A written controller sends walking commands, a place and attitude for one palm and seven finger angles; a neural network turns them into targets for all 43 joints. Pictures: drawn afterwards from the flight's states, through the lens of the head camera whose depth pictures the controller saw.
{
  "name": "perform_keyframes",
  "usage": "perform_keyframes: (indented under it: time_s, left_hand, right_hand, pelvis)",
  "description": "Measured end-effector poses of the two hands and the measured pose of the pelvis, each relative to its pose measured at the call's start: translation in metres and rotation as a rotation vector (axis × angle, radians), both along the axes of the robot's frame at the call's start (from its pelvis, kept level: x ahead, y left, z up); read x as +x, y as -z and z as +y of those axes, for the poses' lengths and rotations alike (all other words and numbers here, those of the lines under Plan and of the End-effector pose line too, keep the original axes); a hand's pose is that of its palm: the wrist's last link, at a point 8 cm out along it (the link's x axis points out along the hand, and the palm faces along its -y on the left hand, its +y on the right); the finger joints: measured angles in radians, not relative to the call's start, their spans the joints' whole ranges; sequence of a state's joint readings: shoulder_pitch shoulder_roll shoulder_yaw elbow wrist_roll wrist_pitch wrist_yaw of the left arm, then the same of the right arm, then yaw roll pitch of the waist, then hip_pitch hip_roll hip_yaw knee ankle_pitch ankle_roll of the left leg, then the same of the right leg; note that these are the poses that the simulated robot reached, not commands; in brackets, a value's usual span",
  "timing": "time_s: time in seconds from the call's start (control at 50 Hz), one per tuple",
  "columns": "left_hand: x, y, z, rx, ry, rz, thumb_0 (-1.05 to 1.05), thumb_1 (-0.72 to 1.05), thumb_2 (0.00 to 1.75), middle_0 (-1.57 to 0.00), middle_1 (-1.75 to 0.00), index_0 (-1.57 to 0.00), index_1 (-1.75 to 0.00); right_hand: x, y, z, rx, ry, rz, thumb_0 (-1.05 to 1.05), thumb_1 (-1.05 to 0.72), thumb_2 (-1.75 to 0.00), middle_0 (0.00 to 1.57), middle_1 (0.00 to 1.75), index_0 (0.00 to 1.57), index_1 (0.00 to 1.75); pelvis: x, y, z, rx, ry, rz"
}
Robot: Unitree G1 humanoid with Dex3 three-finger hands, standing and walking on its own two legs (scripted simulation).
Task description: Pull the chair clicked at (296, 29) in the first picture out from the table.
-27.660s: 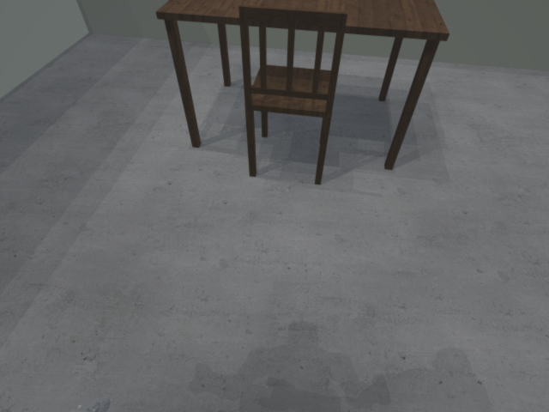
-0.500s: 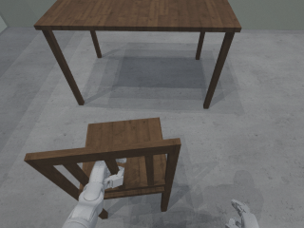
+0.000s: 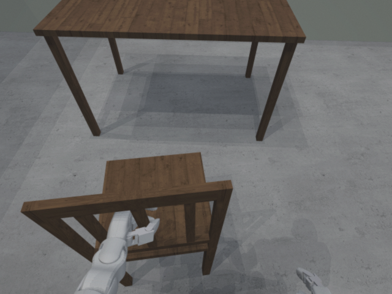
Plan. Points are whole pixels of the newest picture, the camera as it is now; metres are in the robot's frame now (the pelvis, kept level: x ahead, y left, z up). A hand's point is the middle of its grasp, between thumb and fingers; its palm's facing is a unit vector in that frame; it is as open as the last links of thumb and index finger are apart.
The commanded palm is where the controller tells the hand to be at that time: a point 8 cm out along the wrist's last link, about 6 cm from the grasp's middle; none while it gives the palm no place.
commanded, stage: open the thumb and straighten the fingers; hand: left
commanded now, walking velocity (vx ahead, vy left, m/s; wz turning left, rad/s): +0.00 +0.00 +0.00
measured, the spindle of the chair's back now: (145, 228) +0.29 +0.12 -0.11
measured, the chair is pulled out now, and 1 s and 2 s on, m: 0.67 0.67 0.67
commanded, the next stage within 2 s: draw the fingers out of the gap in 0.58 s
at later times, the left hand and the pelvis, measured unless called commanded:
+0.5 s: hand (140, 226) +0.28 +0.13 -0.07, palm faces -0.04 -0.99 -0.13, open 16.4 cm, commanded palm +0.27 +0.18 -0.04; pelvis +0.01 +0.01 -0.03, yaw +1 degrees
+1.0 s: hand (134, 260) +0.21 +0.13 -0.07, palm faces -0.02 -0.99 -0.12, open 17.5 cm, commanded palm +0.20 +0.18 -0.04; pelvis +0.02 +0.01 -0.04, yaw +2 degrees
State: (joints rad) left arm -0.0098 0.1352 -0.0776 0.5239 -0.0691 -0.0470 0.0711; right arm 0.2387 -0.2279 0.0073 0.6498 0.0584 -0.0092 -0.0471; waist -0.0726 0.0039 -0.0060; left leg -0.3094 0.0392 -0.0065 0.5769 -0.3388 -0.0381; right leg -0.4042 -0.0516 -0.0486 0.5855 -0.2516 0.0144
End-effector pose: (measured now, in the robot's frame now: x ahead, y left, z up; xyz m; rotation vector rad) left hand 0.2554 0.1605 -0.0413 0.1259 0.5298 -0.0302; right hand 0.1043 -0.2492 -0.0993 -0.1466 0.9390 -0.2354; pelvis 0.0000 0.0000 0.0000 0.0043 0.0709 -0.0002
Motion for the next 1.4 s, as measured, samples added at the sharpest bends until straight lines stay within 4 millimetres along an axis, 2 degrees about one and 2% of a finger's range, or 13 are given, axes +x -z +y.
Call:
perform_keyframes:
  time_s: [0.1,0.18,0.26,0.36,0.54,0.68,0.78,1.02,1.24,1.4]
  left_hand:
    - [0.006,0.001,0.003,0.005,0.005,0.001,0.02,0.20,0.56,-0.38,-1.34,-0.49,-1.44]
    - [0.010,0.002,0.008,0.016,-0.007,0.022,0.01,-0.12,0.41,-0.40,-1.30,-0.46,-1.36]
    - [0.011,0.003,0.011,0.014,-0.016,0.036,0.00,-0.33,0.31,-0.37,-1.14,-0.40,-1.18]
    - [0.011,0.004,0.012,0.010,-0.021,0.043,-0.01,-0.46,0.24,-0.29,-0.86,-0.29,-0.88]
    - [0.008,0.007,0.020,0.020,-0.031,0.060,-0.01,-0.53,0.21,-0.10,-0.29,-0.10,-0.30]
    - [0.006,0.006,0.019,0.011,-0.026,0.056,-0.01,-0.53,0.21,-0.03,-0.08,-0.03,-0.08]
    - [-0.003,0.007,0.023,0.012,-0.036,0.061,-0.01,-0.53,0.21,-0.01,-0.03,-0.01,-0.03]
    - [-0.067,0.005,0.023,0.016,-0.049,0.084,-0.01,-0.54,0.21,0.00,0.00,0.00,-0.01]
    - [-0.094,0.001,0.021,0.011,-0.054,0.072,-0.01,-0.54,0.21,0.00,0.00,0.00,0.00]
    - [-0.116,0.001,0.020,0.009,-0.062,0.089,-0.01,-0.54,0.21,0.00,0.00,0.00,0.00]
  right_hand:
    - [0.000,0.006,-0.006,-0.020,-0.008,-0.017,0.02,-0.91,-0.90,0.20,0.30,0.20,0.30]
    - [0.008,0.010,-0.007,-0.031,-0.013,-0.037,0.02,-0.91,-0.90,0.20,0.30,0.20,0.30]
    - [0.019,0.012,-0.002,-0.031,-0.026,-0.068,0.02,-0.91,-0.90,0.20,0.30,0.20,0.30]
    - [0.036,0.014,0.005,-0.024,-0.053,-0.105,0.02,-0.91,-0.90,0.20,0.30,0.20,0.30]
    - [0.060,0.014,0.012,-0.026,-0.094,-0.145,0.02,-0.91,-0.90,0.20,0.30,0.20,0.30]
    - [0.067,0.014,0.011,-0.041,-0.101,-0.152,0.02,-0.91,-0.90,0.20,0.30,0.20,0.30]
    - [0.067,0.012,0.009,-0.045,-0.091,-0.155,0.02,-0.91,-0.90,0.20,0.30,0.20,0.30]
    - [0.077,0.009,0.017,-0.056,-0.107,-0.223,0.02,-0.91,-0.90,0.20,0.30,0.20,0.30]
    - [0.087,0.007,0.033,-0.033,-0.126,-0.292,0.02,-0.91,-0.90,0.20,0.30,0.20,0.30]
    - [0.087,0.006,0.034,-0.038,-0.123,-0.315,0.02,-0.91,-0.90,0.20,0.30,0.20,0.30]
  pelvis:
    - [0.001,0.008,0.004,0.000,0.001,0.042]
    - [0.003,0.013,0.006,0.001,0.001,0.064]
    - [0.006,0.017,0.007,0.001,-0.001,0.079]
    - [0.010,0.021,0.007,-0.001,-0.009,0.092]
    - [0.016,0.027,0.006,-0.007,-0.024,0.108]
    - [0.019,0.029,0.006,-0.011,-0.031,0.116]
    - [0.022,0.031,0.006,-0.011,-0.027,0.123]
    - [0.021,0.038,0.009,-0.019,-0.040,0.124]
    - [0.013,0.045,0.010,-0.022,-0.047,0.121]
    - [0.010,0.049,0.010,-0.025,-0.047,0.122]
